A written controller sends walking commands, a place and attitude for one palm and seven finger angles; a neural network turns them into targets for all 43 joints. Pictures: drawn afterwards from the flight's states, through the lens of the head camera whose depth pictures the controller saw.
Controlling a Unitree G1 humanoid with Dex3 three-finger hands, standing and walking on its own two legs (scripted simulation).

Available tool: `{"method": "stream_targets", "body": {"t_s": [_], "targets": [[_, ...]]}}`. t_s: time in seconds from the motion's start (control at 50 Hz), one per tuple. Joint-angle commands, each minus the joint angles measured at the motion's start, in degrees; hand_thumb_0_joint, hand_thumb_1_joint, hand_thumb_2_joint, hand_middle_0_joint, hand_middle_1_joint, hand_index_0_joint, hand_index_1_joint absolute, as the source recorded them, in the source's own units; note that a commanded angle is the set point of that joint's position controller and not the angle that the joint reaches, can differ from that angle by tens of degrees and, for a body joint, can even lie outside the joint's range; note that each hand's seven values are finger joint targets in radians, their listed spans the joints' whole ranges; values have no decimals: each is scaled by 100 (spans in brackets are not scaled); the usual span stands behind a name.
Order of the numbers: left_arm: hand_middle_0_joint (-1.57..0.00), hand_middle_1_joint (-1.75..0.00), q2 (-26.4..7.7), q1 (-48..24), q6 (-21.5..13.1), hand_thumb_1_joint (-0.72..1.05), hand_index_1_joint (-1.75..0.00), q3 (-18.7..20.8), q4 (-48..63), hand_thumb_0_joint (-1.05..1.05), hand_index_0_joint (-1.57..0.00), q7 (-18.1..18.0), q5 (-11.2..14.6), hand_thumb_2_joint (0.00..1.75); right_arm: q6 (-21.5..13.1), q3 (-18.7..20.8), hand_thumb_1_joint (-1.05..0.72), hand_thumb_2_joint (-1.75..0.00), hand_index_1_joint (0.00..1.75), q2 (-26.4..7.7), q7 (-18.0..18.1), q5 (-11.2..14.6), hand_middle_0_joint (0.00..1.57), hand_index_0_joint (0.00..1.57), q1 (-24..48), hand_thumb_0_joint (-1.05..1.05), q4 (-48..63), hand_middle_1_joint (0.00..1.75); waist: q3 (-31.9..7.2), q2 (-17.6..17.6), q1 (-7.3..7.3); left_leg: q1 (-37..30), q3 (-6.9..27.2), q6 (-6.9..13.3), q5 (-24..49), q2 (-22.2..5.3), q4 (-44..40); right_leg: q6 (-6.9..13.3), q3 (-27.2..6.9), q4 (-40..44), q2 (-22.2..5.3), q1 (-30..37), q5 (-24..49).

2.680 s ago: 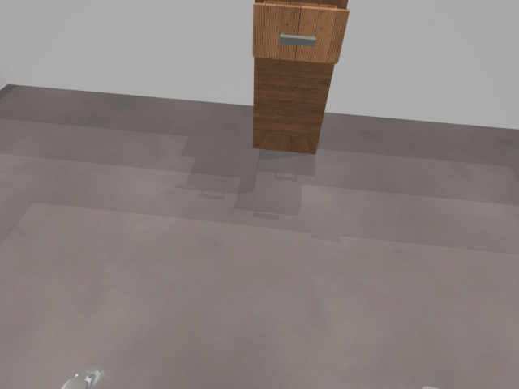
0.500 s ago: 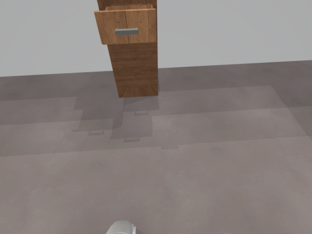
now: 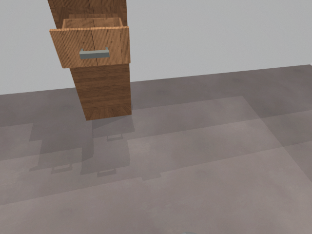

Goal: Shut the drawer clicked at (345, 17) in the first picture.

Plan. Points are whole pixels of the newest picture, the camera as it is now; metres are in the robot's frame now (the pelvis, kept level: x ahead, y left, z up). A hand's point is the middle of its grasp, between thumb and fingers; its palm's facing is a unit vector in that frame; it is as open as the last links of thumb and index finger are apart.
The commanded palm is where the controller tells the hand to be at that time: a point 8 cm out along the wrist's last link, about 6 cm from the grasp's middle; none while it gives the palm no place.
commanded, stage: walk to a spot facing it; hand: left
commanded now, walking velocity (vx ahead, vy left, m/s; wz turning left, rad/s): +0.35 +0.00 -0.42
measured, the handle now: (94, 52) +0.83 +0.36 +0.01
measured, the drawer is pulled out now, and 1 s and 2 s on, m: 0.26 0.26 0.26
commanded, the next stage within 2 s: turn to face it in 0.38 s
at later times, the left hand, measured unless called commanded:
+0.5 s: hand (135, 169) +0.36 +0.10 -0.17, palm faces -0.20 -0.96 -0.19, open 7.4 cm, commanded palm none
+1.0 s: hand (121, 171) +0.36 +0.15 -0.19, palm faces +0.07 -0.98 -0.19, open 7.4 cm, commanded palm none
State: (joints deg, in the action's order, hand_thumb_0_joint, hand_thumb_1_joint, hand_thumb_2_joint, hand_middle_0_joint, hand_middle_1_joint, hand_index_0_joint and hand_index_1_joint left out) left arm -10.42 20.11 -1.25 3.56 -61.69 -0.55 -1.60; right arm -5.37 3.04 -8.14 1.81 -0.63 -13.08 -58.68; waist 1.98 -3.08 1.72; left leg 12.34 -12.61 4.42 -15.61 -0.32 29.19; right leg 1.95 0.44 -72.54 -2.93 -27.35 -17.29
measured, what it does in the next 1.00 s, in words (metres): walks ahead: right foot, then left foot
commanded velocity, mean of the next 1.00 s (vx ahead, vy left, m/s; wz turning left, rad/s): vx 0.13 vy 0.00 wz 0.10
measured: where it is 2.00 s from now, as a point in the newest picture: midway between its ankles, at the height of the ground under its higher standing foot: (165, 223)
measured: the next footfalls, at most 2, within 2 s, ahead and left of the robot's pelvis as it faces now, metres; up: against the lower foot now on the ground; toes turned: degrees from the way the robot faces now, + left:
right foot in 0.40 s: +0.32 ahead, -0.13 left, +0.00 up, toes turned -18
left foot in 0.92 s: +0.40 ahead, +0.06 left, +0.00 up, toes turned +6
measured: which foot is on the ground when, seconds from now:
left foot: down 0.00-0.40, up 0.42-0.90, down 0.92-1.00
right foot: up 0.00-0.38, down 0.40-0.92, up 0.94-1.00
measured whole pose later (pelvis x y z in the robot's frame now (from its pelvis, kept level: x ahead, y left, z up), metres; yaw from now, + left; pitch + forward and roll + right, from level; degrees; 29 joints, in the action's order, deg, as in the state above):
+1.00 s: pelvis +0.34 -0.04 -0.01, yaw +0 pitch -1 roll +0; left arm -11.2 14.9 2.0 3.2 -58.0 -1.7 -0.5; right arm 0.9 2.2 -9.7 0.1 -1.2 -10.3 -55.7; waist 4.3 -2.8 0.9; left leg 18.9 -6.9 3.4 -17.5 -0.8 36.9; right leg -1.9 8.1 -57.9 -4.0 -20.3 -31.9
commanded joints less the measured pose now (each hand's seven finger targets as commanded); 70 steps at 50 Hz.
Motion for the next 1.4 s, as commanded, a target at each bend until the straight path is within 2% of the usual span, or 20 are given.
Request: {"method": "stream_targets", "body": {"t_s": [0.0, 0.24, 0.3, 0.34, 0.36, 0.38, 0.4, 0.48, 0.54, 0.8, 0.86, 0.88, 0.9, 0.92, 1.04, 1.3, 1.32, 1.34, 1.36, 1.38], "targets": [[-20, -30, 141, 396, 124, 90, -30, 58, 271, 0, -20, 123, -58, 90, -104, -19, -90, -90, 30, -365, -36, -25, 20, 20, -766, 0, -49, 30, 384, 728, 78, 234, 1027, 111, 1377, -1606, -1955, -170, -190, 132, -371, -704, 801], [-20, -30, -6, -1911, 92, 90, -30, 1, 1107, 0, -20, 293, -4, 90, 5, 3, -90, -90, 30, -752, 16, -78, 20, 20, -1922, 0, -417, 30, 720, 831, -527, -1622, 106, 161, 3731, -1737, -1465, -25, 789, 3124, -54, -1023, 863], [-20, -30, -162, -1477, 36, 90, -30, 36, 1032, 0, -20, 262, -12, 90, 52, 40, -90, -90, 30, -912, 20, -69, 20, 20, -1880, 0, -393, 30, 336, 968, -285, -1845, -160, 93, 5810, -1855, -439, 235, 1054, 3409, 332, -174, 308], [-20, -30, -431, -315, -62, 90, -30, 133, 723, 0, -20, 234, -50, 90, 71, 77, -90, -90, 30, -1092, 10, -37, 20, 20, -1540, 0, -255, 30, -399, 1005, 311, -1483, -376, -128, 5903, -1715, 1200, 399, 1115, 3975, 549, 1447, 478], [-20, -30, -856, 424, -139, 90, -30, 242, 502, 0, -20, 203, -67, 90, 84, 53, -90, -90, 30, -1025, -60, 38, 20, 20, -1493, 0, -140, 30, -955, 525, 650, -111, -454, -340, 4305, -1540, 2775, 690, 410, 4274, -96, 3194, 1106], [-20, -30, -1484, 937, -183, 90, -30, 379, 446, 0, -20, 123, -1, 90, 38, 6, -90, -90, 30, -624, -73, 112, 20, 20, -1596, 0, 94, 30, -1736, -852, 653, 1800, -302, -707, -1182, -443, 4767, 1532, -2611, 4564, -1945, 4689, 2649], [-20, -30, -1630, 843, -113, 90, -30, 408, 482, 0, -20, 39, 146, 90, 63, 35, -90, -90, 30, -730, -23, 103, 20, 20, -1053, 0, 281, 30, -1598, -450, 608, 2335, 658, -603, -1791, -345, 5632, 1851, -3240, 5103, -2268, 4428, 3227], [-20, -30, -755, -495, -195, 90, -30, 105, 720, 0, -20, -39, 120, 90, 321, 9, -90, -90, 30, -428, -60, -55, 20, 20, -850, 0, 107, 30, 13, 446, -173, 1680, 1166, -604, -371, -969, 4741, 988, -1216, 5761, -1455, 1222, 2464], [-20, -30, -530, -663, -288, 90, -30, -12, 610, 0, -20, -81, 70, 90, 513, -50, -90, -90, 30, -176, -62, -69, 20, 20, -1588, 0, -234, 30, -264, 170, -592, 1264, 1098, -690, -135, -881, 4006, 780, -179, 5657, -1071, 921, 3343], [-20, -30, -783, -162, -11, 90, -30, 88, 480, 0, -20, -152, 17, 90, 615, -48, -90, -90, 30, -427, -204, -28, 20, 20, 294, 0, 427, 30, 114, -250, 18, 1385, 726, -672, -538, -561, 1400, 637, 319, 5000, -1648, 2165, 3442], [-20, -30, -899, -249, 30, 90, -30, 141, 585, 0, -20, -141, 76, 90, 610, 27, -90, -90, 30, -663, -200, -72, 20, 20, -296, 0, 398, 30, -343, 29, -325, 207, 639, -506, 432, -339, 143, 222, 795, 3662, -1420, 2032, 3592], [-20, -30, -813, -260, 48, 90, -30, 161, 713, 0, -20, -122, 128, 90, 562, 125, -90, -90, 30, -1034, -183, -113, 20, 20, -748, 0, 354, 30, -727, 920, -522, -707, 1557, -135, 2127, -1029, -392, -141, 1066, 2592, -987, 1259, 2391], [-20, -30, -507, -331, 56, 90, -30, 77, 967, 0, -20, -90, 188, 90, 545, 226, -90, -90, 30, -1560, -168, -92, 20, 20, -1018, 0, 378, 30, -796, 2433, -537, -1405, 3369, 747, 4896, -2427, -650, -564, 1049, 1146, -177, -188, -1676], [-20, -30, -648, -643, 117, 90, -30, 82, 1117, 0, -20, -141, 115, 90, 600, 220, -90, -90, 30, -1593, -133, -44, 20, 20, -1076, 0, 300, 30, -840, 1616, -581, -1198, 3382, 1117, 4737, -2612, -674, -536, 298, 579, -165, -331, -2222], [-20, -30, -518, -666, 249, 90, -30, 150, 957, 0, -20, -65, 77, 90, 520, 171, -90, -90, 30, -1272, -50, -54, 20, 20, 11, 0, 691, 30, -499, 870, -226, -346, 2281, 555, 2753, -1465, -946, -632, 51, 863, -260, -232, -688], [-20, -30, -630, -492, 172, 90, -30, 126, 1186, 0, -20, -112, 130, 90, 673, 326, -90, -90, 30, -1432, -144, -47, 20, 20, 253, 0, 872, 30, -579, 1155, -44, 369, 2618, 260, 2320, -1002, -222, -604, 257, 4343, 146, 1663, 296], [-20, -30, -826, -272, 104, 90, -30, 169, 1146, 0, -20, -133, 99, 90, 668, 307, -90, -90, 30, -1246, -165, -5, 20, 20, 226, 0, 905, 30, -703, 678, 46, 860, 2394, -54, 1457, -682, 294, -530, -87, 5154, -255, 2390, 855], [-20, -30, -1441, -208, 38, 90, -30, 276, 1161, 0, -20, -179, -16, 90, 680, 231, -90, -90, 30, -766, -195, 37, 20, 20, 84, 0, 1009, 30, -662, -1177, 37, 1984, 1425, -577, -765, 192, 1618, -54, -1613, 5641, -1832, 2959, 1528], [-20, -30, -1685, -251, 77, 90, -30, 258, 1263, 0, -20, -171, 21, 90, 723, 257, -90, -90, 30, -904, -163, -14, 20, 20, 234, 0, 1117, 30, -581, -1402, 101, 1974, 1539, -635, -1996, 207, 2722, 515, -2048, 5613, -2606, 2168, 2198], [-20, -30, -1415, -514, 81, 90, -30, 224, 1325, 0, -20, -182, 24, 90, 799, 300, -90, -90, 30, -1018, -175, -45, 20, 20, 250, 0, 1026, 30, -358, -824, -5, 1873, 1777, -597, -1632, 59, 3493, 657, -1584, 5701, -2319, 1601, 1537]]}}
